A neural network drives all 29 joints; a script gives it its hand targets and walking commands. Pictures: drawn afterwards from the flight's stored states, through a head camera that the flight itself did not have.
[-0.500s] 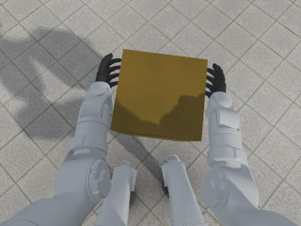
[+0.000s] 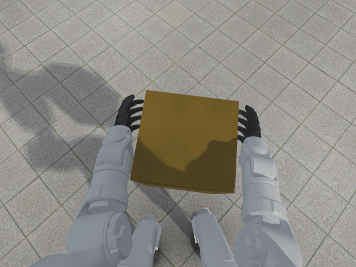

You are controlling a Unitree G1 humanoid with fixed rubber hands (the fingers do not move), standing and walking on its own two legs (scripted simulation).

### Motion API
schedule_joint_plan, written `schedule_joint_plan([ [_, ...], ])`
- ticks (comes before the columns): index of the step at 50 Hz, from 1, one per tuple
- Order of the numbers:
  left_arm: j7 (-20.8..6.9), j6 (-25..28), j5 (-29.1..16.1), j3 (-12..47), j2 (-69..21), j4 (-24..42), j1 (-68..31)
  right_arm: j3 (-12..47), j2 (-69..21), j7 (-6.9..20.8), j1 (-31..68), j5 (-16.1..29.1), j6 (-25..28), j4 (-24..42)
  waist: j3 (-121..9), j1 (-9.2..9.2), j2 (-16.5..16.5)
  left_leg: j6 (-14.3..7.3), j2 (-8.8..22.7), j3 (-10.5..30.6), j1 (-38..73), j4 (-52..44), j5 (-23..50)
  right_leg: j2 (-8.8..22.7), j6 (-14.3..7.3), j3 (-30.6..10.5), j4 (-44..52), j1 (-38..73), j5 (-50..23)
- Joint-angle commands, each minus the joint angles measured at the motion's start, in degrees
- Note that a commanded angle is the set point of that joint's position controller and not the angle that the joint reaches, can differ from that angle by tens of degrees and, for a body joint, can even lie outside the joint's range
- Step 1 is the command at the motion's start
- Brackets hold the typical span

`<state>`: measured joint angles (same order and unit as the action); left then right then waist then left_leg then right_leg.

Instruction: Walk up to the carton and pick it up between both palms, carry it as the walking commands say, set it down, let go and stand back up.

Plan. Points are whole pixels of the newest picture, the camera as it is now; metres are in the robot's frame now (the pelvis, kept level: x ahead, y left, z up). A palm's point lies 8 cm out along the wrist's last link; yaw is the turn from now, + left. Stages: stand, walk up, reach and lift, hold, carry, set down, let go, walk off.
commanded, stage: reach and lift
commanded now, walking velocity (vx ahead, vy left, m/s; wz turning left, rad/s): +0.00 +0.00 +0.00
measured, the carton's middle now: (184, 150) +0.38 -0.03 -0.12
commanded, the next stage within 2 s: none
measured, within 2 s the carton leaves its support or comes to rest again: neither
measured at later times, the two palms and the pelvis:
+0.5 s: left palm (113, 126) +0.38 +0.12 +0.03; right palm (262, 137) +0.36 -0.18 +0.03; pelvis +0.02 +0.00 +0.06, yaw +0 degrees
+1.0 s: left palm (99, 122) +0.36 +0.12 +0.10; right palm (277, 135) +0.33 -0.18 +0.09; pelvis +0.03 +0.00 +0.09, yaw +0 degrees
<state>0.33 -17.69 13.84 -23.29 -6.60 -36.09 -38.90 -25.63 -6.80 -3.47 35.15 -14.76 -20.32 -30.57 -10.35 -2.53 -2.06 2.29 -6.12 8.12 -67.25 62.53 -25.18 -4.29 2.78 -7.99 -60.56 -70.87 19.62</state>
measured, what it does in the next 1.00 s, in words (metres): rises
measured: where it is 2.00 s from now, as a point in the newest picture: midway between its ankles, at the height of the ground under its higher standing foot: (176, 252)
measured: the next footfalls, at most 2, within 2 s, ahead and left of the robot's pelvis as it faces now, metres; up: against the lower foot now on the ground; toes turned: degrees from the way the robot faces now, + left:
none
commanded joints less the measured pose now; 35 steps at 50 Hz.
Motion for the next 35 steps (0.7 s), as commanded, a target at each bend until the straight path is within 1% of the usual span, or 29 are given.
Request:
schedule_joint_plan([
  [1,-14.1,0.3,-7.1,30.9,-58.5,-3.4,-30.5,35.8,-58.8,16.3,33.9,9.0,1.1,-2.3,-40.7,-1.05,1.6,-1.1,-3.2,-6.5,15.2,-9.9,15.0,-3.4,-0.6,7.7,6.2,36.0,-18.8],
  [18,-14.9,-1.0,-5.5,31.8,-57.7,-0.2,-22.3,36.1,-58.2,17.4,26.1,7.7,-0.2,-0.7,-32.7,-1.40,1.3,-1.5,-1.9,-4.9,27.4,-21.4,18.4,-2.3,-1.0,6.6,17.1,47.2,-22.0],
  [25,-15.0,-1.6,-5.4,32.9,-57.5,1.3,-19.3,36.8,-58.0,17.7,23.0,7.6,-1.0,0.5,-29.4,-1.81,1.2,-1.7,-1.6,-4.2,32.8,-26.3,20.3,-1.8,-1.1,6.2,21.8,52.3,-23.7],
  [35,-15.1,-3.1,-5.9,34.7,-57.0,3.2,-15.8,38.4,-57.8,17.8,19.2,8.1,-2.7,2.7,-24.8,-1.72,1.6,-2.0,-1.2,-3.5,40.5,-32.4,22.0,-1.5,-0.9,5.8,27.8,59.0,-25.3],
])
